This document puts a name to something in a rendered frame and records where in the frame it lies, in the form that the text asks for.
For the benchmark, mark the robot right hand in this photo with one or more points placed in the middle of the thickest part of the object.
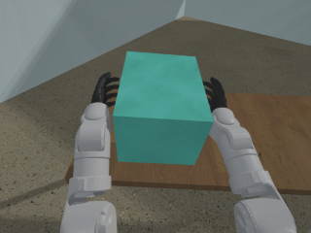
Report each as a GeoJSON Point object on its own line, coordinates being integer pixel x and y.
{"type": "Point", "coordinates": [217, 99]}

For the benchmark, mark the right robot upper arm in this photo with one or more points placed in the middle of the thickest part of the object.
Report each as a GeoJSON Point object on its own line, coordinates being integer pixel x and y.
{"type": "Point", "coordinates": [265, 214]}

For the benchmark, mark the carton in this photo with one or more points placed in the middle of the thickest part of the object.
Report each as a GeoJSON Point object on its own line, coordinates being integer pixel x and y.
{"type": "Point", "coordinates": [162, 114]}

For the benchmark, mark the right robot forearm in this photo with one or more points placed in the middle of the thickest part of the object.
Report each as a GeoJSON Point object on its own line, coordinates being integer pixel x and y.
{"type": "Point", "coordinates": [246, 174]}

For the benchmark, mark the table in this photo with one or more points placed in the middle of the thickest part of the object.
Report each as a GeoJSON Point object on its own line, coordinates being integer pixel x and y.
{"type": "Point", "coordinates": [280, 129]}

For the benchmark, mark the left robot forearm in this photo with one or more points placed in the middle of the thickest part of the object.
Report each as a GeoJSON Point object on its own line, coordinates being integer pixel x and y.
{"type": "Point", "coordinates": [92, 153]}

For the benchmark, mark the robot left hand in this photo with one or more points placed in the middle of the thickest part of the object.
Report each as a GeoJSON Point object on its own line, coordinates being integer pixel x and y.
{"type": "Point", "coordinates": [99, 94]}

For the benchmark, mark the left robot upper arm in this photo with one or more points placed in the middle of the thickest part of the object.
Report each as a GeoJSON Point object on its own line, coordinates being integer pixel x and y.
{"type": "Point", "coordinates": [90, 217]}

